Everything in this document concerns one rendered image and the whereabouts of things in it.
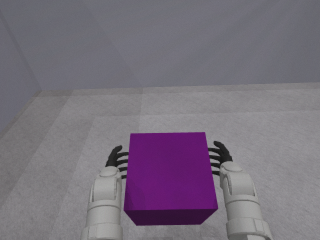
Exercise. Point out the left robot hand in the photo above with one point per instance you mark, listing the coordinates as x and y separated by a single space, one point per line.
112 159

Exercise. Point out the right robot hand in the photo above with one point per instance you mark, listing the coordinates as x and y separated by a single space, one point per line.
224 156

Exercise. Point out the left robot forearm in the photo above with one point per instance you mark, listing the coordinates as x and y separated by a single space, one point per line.
103 221

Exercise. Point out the right robot forearm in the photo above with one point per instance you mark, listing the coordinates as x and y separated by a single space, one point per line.
244 215

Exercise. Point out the carton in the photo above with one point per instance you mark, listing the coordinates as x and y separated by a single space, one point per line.
169 179

